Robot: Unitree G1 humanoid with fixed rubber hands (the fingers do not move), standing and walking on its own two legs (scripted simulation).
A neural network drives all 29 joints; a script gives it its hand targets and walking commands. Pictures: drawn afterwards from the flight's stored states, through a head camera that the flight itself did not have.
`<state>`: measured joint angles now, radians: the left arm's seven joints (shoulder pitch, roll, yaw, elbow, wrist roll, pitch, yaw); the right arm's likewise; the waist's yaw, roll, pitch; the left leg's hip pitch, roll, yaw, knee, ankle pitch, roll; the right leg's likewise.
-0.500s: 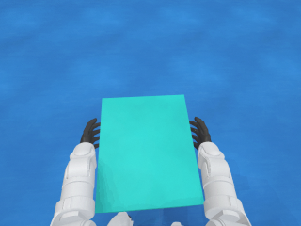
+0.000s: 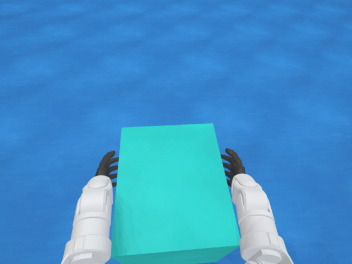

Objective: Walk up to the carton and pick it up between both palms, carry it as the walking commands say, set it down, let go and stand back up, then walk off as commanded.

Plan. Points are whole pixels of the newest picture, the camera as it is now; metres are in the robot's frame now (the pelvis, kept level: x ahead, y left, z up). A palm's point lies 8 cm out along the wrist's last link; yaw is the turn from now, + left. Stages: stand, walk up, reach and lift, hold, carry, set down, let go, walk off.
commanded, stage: reach and lift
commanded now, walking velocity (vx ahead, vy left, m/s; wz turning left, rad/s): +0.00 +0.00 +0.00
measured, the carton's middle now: (171, 198) +0.30 +0.03 -0.05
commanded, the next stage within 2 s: hold in 1.60 s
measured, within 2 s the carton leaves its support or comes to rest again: neither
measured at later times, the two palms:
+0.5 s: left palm (103, 175) +0.30 +0.18 +0.06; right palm (248, 175) +0.31 -0.14 +0.06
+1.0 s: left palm (112, 170) +0.31 +0.17 +0.05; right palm (254, 178) +0.31 -0.15 +0.06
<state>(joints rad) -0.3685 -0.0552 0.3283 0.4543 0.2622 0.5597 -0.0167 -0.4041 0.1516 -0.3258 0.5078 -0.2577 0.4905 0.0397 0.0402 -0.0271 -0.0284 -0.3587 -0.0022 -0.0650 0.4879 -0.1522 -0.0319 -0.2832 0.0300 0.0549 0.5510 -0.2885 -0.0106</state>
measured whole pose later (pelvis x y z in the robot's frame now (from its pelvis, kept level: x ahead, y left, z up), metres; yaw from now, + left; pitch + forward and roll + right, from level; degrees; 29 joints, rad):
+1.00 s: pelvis +0.02 +0.01 +0.01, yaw -1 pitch -6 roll +0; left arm -0.26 -0.08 0.22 0.24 0.24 0.74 0.00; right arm -0.26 0.13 -0.24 0.25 -0.23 0.70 0.07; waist -0.01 -0.03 0.02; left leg -0.09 0.00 -0.04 0.32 -0.12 -0.02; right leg -0.01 0.02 0.08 0.36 -0.24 0.00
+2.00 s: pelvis +0.01 +0.01 +0.01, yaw -1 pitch -8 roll +0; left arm -0.19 -0.08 0.18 0.17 0.24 0.76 -0.01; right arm -0.20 0.14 -0.20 0.17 -0.22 0.73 0.06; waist -0.01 -0.03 0.03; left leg -0.09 -0.01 -0.05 0.35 -0.12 -0.01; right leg -0.01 0.02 0.08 0.39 -0.24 0.00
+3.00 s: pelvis +0.31 -0.02 +0.01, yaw +4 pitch +5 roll +0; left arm -0.05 -0.12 0.15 -0.35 0.04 1.11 0.09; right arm -0.02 0.13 -0.10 -0.43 -0.03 1.15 -0.11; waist 0.01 0.02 -0.21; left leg -0.44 0.07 0.10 0.95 -0.47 -0.01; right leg -0.28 -0.03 -0.25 0.46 -0.27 -0.07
